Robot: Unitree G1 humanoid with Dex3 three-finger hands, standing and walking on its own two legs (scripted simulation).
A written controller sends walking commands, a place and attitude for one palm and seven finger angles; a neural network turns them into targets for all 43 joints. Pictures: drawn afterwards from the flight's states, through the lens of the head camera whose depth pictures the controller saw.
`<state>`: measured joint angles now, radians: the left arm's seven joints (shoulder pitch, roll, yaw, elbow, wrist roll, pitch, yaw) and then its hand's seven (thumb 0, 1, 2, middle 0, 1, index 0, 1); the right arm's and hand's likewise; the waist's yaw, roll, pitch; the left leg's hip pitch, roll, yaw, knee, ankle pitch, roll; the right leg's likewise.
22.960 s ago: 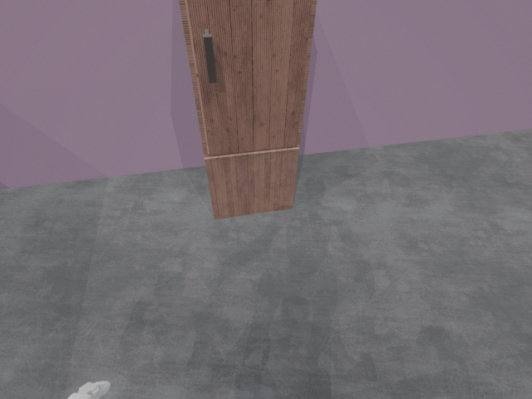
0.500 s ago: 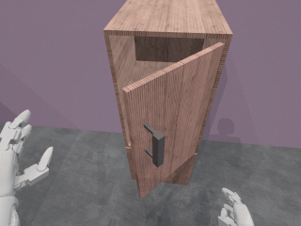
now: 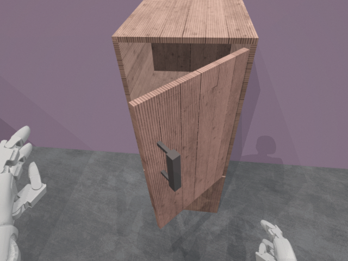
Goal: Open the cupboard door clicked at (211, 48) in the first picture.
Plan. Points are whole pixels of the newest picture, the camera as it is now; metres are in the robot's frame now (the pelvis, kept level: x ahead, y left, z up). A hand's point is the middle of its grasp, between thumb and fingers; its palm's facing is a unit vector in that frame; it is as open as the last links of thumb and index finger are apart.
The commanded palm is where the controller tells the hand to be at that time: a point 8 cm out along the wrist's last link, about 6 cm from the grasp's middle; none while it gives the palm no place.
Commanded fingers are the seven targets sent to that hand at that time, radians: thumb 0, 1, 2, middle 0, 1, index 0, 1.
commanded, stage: step back with the hand held close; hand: left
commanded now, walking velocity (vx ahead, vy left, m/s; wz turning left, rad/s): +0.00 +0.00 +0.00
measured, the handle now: (168, 166) +0.33 +0.06 +0.05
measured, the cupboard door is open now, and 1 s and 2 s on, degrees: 47 47 47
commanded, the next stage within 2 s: stop stepping back and stand still in 1.12 s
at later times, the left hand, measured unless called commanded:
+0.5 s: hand (23, 206) +0.15 +0.27 +0.15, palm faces +0.36 -0.79 -0.49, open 7.4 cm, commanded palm +0.09 +0.32 +0.17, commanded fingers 0.00 0.90 0.90 -0.20 -0.30 -0.20 -0.30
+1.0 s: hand out of the picture +0.04 +0.31 +0.15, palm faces +0.46 -0.78 -0.42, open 7.4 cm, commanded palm -0.02 +0.35 +0.17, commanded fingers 0.00 0.90 0.90 -0.20 -0.30 -0.20 -0.30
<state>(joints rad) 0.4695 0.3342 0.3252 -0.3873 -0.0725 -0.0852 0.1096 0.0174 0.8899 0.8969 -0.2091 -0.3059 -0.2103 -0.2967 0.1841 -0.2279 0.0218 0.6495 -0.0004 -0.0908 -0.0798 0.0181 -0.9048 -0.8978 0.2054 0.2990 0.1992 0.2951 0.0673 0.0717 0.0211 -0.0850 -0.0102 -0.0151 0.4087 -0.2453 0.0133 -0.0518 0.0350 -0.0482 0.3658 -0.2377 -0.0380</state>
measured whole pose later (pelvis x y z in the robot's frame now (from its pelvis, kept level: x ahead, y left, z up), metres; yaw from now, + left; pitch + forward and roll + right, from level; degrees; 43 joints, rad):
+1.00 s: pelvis -0.14 +0.04 -0.02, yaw +5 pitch +0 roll -2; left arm 0.53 0.42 0.41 -0.58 -0.03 -0.22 0.14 0.02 0.89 0.90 -0.21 -0.31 -0.21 -0.30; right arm 0.20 -0.21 -0.01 0.62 0.00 -0.06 -0.07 0.02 -0.90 -0.90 0.21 0.30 0.20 0.30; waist 0.00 -0.03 0.03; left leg -0.41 -0.02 -0.01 0.66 -0.24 0.03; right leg -0.38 0.02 0.00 0.59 -0.21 0.02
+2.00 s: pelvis -0.30 +0.00 -0.01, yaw -1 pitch +0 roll +1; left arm 0.57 0.42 0.45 -0.44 -0.03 -0.27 0.15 0.01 0.89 0.90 -0.22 -0.31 -0.22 -0.30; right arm 0.28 -0.22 0.00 0.67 0.00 -0.13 -0.08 0.02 -0.90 -0.90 0.21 0.30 0.20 0.30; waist 0.01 0.02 -0.03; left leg -0.33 0.01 0.03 0.65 -0.25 0.00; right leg -0.15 0.04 -0.04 0.49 -0.33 -0.06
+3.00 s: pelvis -0.34 +0.03 +0.00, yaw +1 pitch -2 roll +0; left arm 0.22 0.24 0.02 1.12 0.01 -0.01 0.01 0.01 0.91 0.90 -0.20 -0.30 -0.20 -0.29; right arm 0.23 -0.24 -0.02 1.14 -0.02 0.01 -0.02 0.01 -0.91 -0.90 0.21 0.30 0.20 0.29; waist -0.01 0.03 0.03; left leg -0.24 -0.03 0.00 0.40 -0.12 0.03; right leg -0.14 0.00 -0.07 0.43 -0.25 -0.02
